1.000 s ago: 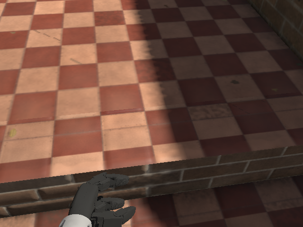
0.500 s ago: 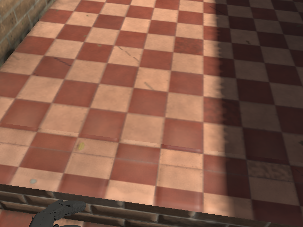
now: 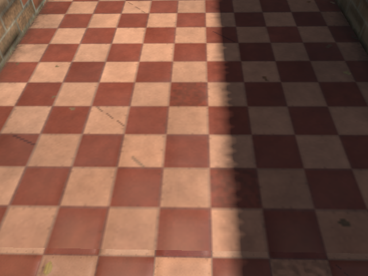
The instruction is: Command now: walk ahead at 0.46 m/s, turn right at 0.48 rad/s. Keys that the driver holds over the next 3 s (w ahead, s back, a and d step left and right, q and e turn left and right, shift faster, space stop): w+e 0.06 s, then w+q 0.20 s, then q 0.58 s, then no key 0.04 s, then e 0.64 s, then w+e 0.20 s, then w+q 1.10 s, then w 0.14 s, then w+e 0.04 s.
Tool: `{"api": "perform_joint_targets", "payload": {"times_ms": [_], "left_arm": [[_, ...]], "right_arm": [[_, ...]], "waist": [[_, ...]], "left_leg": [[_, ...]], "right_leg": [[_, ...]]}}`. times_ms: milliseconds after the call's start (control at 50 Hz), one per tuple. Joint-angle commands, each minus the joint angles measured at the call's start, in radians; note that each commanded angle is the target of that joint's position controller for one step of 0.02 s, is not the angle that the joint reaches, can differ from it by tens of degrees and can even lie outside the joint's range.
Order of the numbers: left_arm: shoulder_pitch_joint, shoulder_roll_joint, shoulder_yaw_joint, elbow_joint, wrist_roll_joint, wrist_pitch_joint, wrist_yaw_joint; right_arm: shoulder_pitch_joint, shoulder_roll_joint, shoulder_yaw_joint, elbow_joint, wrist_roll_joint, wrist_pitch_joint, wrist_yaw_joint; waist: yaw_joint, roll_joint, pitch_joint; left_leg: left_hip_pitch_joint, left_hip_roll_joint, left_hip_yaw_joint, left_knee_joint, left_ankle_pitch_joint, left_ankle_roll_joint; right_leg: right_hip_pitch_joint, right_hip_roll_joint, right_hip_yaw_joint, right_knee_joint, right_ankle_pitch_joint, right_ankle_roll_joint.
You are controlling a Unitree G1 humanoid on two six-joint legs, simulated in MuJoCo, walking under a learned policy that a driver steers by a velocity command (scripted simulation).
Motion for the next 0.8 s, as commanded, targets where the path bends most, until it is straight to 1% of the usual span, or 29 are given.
{"api": "perform_joint_targets", "payload": {"times_ms": [20, 40, 80, 100, 120, 140, 200, 240, 260, 280, 320, 340, 360, 380, 400, 420, 440, 460, 480, 500, 520, 540, 560, 580, 600, 620, 660, 700, 800], "left_arm": [[0.748, 0.252, 0.072, 0.244, 0.023, -0.027, 0.024], [0.666, 0.188, 0.058, 0.259, 0.011, -0.057, 0.021], [0.394, 0.102, 0.049, 0.266, -0.008, -0.082, 0.015], [0.292, 0.063, 0.039, 0.267, 0.001, -0.07, 0.015], [0.287, 0.055, 0.032, 0.281, 0.03, -0.069, 0.0], [0.277, 0.048, 0.036, 0.263, 0.032, -0.075, -0.01], [0.365, -0.026, 0.019, 0.302, 0.079, -0.079, 0.015], [0.418, 0.018, 0.019, 0.302, 0.118, -0.089, -0.002], [0.464, 0.034, 0.023, 0.293, 0.107, -0.097, -0.006], [0.483, 0.068, 0.034, 0.266, 0.087, -0.097, -0.007], [0.535, 0.07, 0.027, 0.273, 0.065, -0.104, -0.033], [0.457, 0.122, 0.029, 0.22, 0.031, -0.132, -0.038], [0.503, 0.196, 0.042, 0.228, 0.011, -0.161, -0.035], [0.527, 0.245, 0.056, 0.254, -0.019, -0.175, -0.028], [0.542, 0.256, 0.077, 0.262, -0.055, -0.172, -0.022], [0.464, 0.306, 0.094, 0.241, -0.063, -0.158, -0.024], [0.462, 0.294, 0.103, 0.177, 0.028, -0.148, -0.027], [0.399, 0.216, 0.097, 0.131, 0.063, -0.137, -0.034], [0.38, 0.192, 0.124, 0.125, 0.037, -0.098, -0.051], [0.377, 0.145, 0.131, 0.122, -0.002, -0.09, -0.041], [0.321, 0.093, 0.107, 0.077, 0.006, -0.093, -0.014], [0.287, 0.063, 0.085, 0.046, 0.024, -0.086, 0.005], [0.252, 0.024, 0.059, 0.016, 0.037, -0.078, 0.027], [0.238, 0.053, 0.059, 0.004, 0.036, -0.068, 0.054], [0.224, 0.089, 0.065, -0.001, 0.025, -0.073, 0.079], [0.15, 0.109, 0.072, -0.024, 0.008, -0.083, 0.088], [0.099, 0.134, 0.083, -0.028, -0.002, -0.113, 0.102], [0.052, 0.14, 0.091, -0.042, -0.01, -0.128, 0.1], [0.03, 0.106, 0.097, -0.111, -0.003, -0.114, 0.108]], "right_arm": [[-0.059, -0.041, -0.042, -0.077, 0.057, 0.018, -0.001], [-0.116, 0.003, -0.031, -0.103, 0.063, 0.019, -0.046], [-0.174, 0.029, -0.002, -0.155, 0.071, 0.007, -0.076], [-0.178, 0.037, 0.007, -0.148, 0.087, 0.011, -0.073], [-0.153, 0.018, 0.008, -0.15, 0.095, 0.014, -0.075], [-0.176, -0.003, 0.004, -0.155, 0.1, 0.01, -0.072], [-0.235, 0.063, 0.039, -0.158, 0.126, -0.007, -0.06], [-0.39, 0.035, 0.044, -0.24, 0.134, 0.011, -0.06], [-0.463, 0.019, 0.04, -0.266, 0.136, 0.027, -0.062], [-0.574, -0.015, 0.029, -0.306, 0.136, 0.047, -0.064], [-0.692, -0.037, 0.021, -0.378, 0.122, 0.101, -0.085], [-0.608, -0.013, 0.021, -0.374, 0.093, 0.114, -0.073], [-0.593, -0.013, 0.026, -0.391, 0.089, 0.122, -0.065], [-0.547, -0.01, 0.025, -0.383, 0.076, 0.129, -0.054], [-0.492, -0.049, 0.017, -0.368, 0.078, 0.134, -0.055], [-0.329, -0.005, 0.029, -0.313, 0.076, 0.111, -0.059], [-0.041, -0.06, 0.01, -0.198, 0.104, 0.101, -0.073], [0.193, -0.124, -0.008, -0.108, 0.084, 0.1, -0.089], [0.192, -0.11, -0.001, -0.164, 0.035, 0.102, -0.091], [0.084, -0.13, -0.017, -0.143, 0.019, 0.052, -0.097], [-0.095, -0.115, -0.024, -0.126, 0.045, 0.013, -0.095], [-0.19, -0.057, -0.014, -0.106, 0.073, -0.009, -0.097], [-0.241, 0.019, 0.008, -0.085, 0.101, -0.026, -0.096], [-0.289, 0.056, 0.017, -0.085, 0.087, -0.031, -0.085], [-0.328, 0.06, 0.017, -0.127, 0.091, -0.048, -0.085], [-0.343, 0.016, -0.007, -0.178, 0.092, -0.062, -0.083], [-0.245, -0.06, -0.028, -0.218, 0.077, -0.089, -0.112], [-0.126, -0.114, -0.051, -0.239, 0.062, -0.086, -0.125], [-0.101, -0.12, -0.068, -0.339, 0.09, -0.059, -0.114]], "waist": [[0.179, -0.366, -0.002], [0.101, -0.393, 0.103], [-0.064, -0.157, 0.163], [-0.107, -0.088, 0.172], [-0.144, -0.072, 0.152], [-0.161, -0.082, 0.168], [-0.154, -0.169, 0.173], [-0.125, -0.068, 0.146], [-0.079, -0.096, 0.143], [-0.05, -0.188, 0.14], [-0.061, -0.2, 0.117], [-0.136, -0.26, 0.084], [-0.132, -0.258, 0.031], [-0.146, -0.288, 0.046], [-0.136, -0.274, 0.061], [-0.196, -0.314, 0.051], [-0.192, -0.178, -0.143], [-0.259, 0.061, -0.322], [-0.281, 0.337, -0.295], [-0.203, 0.141, -0.082], [-0.098, 0.002, 0.052], [-0.038, -0.124, 0.071], [0.022, -0.177, 0.086], [0.069, -0.221, 0.091], [0.08, -0.168, 0.071], [0.064, -0.141, 0.066], [0.009, -0.045, 0.022], [-0.048, -0.034, 0.014], [-0.057, -0.022, 0.063]], "left_leg": [[-0.789, -0.292, -0.335, 1.185, 0.169, 0.064], [-0.884, -0.324, -0.431, 1.361, 0.222, 0.098], [-0.977, -0.307, -0.431, 1.508, 0.197, 0.135], [-1.02, -0.291, -0.397, 1.608, 0.157, 0.164], [-1.064, -0.276, -0.371, 1.605, 0.172, 0.168], [-1.094, -0.259, -0.309, 1.613, 0.111, 0.178], [-1.198, -0.256, -0.215, 1.903, 0.02, 0.227], [-1.123, -0.232, -0.138, 1.63, 0.155, 0.208], [-1.108, -0.213, -0.097, 1.519, 0.172, 0.162], [-1.082, -0.199, 0.018, 1.45, 0.081, 0.126], [-0.941, -0.183, 0.132, 1.2, -0.125, 0.094], [-0.666, -0.207, 0.217, 1.069, -0.163, 0.057], [-0.583, -0.246, 0.237, 0.972, -0.222, 0.022], [-0.667, -0.272, 0.233, 0.827, -0.354, 0.009], [-0.756, -0.312, 0.235, 0.736, -0.452, 0.034], [-0.706, -0.288, 0.165, 0.53, -0.394, 0.063], [-0.297, -0.301, -0.055, 0.589, -0.156, 0.136], [0.13, -0.213, -0.41, 0.295, -0.047, 0.236], [0.13, -0.02, -0.952, -0.055, 0.039, 0.374], [-0.062, -0.056, -0.897, -0.097, -0.22, 0.233], [-0.176, -0.082, -0.742, -0.05, -0.281, 0.194], [-0.224, -0.092, -0.668, -0.055, -0.252, 0.191], [-0.276, -0.128, -0.53, -0.054, -0.153, 0.156], [-0.335, -0.163, -0.405, -0.055, 0.013, 0.134], [-0.337, -0.173, -0.32, -0.069, 0.133, 0.099], [-0.314, -0.168, -0.266, -0.096, 0.204, 0.081], [-0.267, -0.163, -0.291, -0.133, 0.299, 0.061], [-0.173, -0.141, -0.289, -0.129, 0.395, 0.083], [-0.134, -0.125, -0.343, -0.11, 0.317, 0.136]], "right_leg": [[0.86, -0.2, 1.087, -1.069, -0.307, -0.108], [0.742, -0.164, 0.991, -1.016, -0.29, -0.036], [0.593, -0.143, 0.754, -0.903, 0.074, 0.005], [0.538, -0.149, 0.644, -0.917, 0.183, 0.025], [0.558, -0.175, 0.585, -0.922, 0.321, 0.023], [0.578, -0.184, 0.476, -0.959, 0.42, 0.054], [0.566, -0.137, 0.327, -1.04, 0.264, 0.081], [0.529, -0.133, 0.221, -1.101, 0.238, 0.099], [0.555, -0.14, 0.179, -1.14, 0.32, 0.071], [0.569, -0.176, 0.161, -1.236, 0.463, 0.018], [0.592, -0.246, 0.141, -1.312, 0.971, -0.019], [0.525, -0.26, 0.101, -1.294, 1.544, -0.047], [0.632, -0.304, 0.098, -1.259, 1.898, -0.056], [0.862, -0.339, 0.094, -1.186, 2.049, -0.044], [1.046, -0.303, 0.077, -1.112, 2.162, 0.029], [1.176, -0.348, 0.088, -0.981, 2.325, 0.04], [0.946, -0.331, 0.143, -0.762, 2.429, 0.061], [0.596, -0.169, 0.21, -0.409, 1.674, 0.104], [0.338, 0.113, 0.333, 0.232, 0.523, 0.12], [0.195, 0.134, 0.515, 0.483, 0.591, 0.016], [0.093, 0.095, 0.478, 0.565, 0.559, -0.005], [0.058, 0.055, 0.43, 0.553, 0.497, -0.022], [0.05, 0.008, 0.399, 0.471, 0.489, -0.047], [0.085, -0.027, 0.346, 0.35, 0.503, -0.03], [0.115, -0.057, 0.306, 0.264, 0.444, 0.007], [0.146, -0.083, 0.256, 0.161, 0.355, 0.062], [0.195, -0.098, 0.21, 0.133, 0.34, 0.148], [0.164, -0.087, 0.186, 0.113, 0.339, 0.191], [0.284, -0.107, 0.156, -0.191, 0.482, 0.233]]}}
Next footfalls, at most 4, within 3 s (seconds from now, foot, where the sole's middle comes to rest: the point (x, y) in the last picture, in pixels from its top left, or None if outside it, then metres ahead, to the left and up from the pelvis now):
0.42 left None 0.40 0.05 -0.42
0.94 right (259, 224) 0.57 -0.14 -0.42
1.36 left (185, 259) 0.46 0.06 -0.42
1.78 right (300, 266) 0.45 -0.24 -0.42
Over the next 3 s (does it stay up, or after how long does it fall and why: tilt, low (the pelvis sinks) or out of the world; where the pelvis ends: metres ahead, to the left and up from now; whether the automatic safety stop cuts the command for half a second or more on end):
stays up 1.12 -0.16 0.36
